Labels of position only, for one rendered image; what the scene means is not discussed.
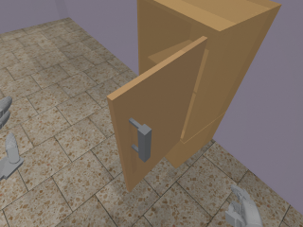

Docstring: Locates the handle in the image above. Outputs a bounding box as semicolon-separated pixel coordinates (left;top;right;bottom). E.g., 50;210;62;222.
129;118;152;163

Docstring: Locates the cupboard door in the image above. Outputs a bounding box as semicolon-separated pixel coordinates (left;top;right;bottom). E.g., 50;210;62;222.
106;36;208;192

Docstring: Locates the left robot hand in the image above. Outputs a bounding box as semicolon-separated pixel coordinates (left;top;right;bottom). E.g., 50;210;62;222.
0;96;25;181

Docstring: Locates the right robot hand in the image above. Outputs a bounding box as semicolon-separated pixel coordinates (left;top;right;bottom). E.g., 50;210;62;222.
225;184;263;227

